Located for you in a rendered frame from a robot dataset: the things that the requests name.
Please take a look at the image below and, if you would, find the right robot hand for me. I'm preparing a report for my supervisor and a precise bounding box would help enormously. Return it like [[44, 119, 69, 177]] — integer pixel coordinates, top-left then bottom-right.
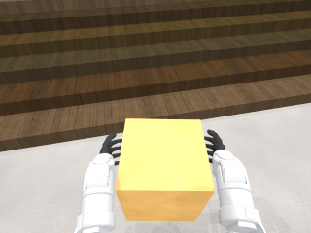
[[203, 129, 225, 163]]

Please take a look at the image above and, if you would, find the robot left forearm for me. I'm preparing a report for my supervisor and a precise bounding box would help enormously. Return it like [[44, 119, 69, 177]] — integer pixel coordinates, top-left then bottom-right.
[[73, 153, 116, 233]]

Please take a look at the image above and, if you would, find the left robot hand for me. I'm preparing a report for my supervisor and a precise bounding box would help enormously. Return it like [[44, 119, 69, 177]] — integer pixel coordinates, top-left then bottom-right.
[[99, 132, 122, 166]]

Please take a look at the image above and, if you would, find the carton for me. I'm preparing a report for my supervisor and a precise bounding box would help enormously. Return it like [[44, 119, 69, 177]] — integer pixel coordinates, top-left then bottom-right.
[[115, 118, 215, 222]]

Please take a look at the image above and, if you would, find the robot right forearm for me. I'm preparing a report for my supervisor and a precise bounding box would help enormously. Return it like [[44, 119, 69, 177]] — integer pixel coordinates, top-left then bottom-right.
[[212, 150, 266, 233]]

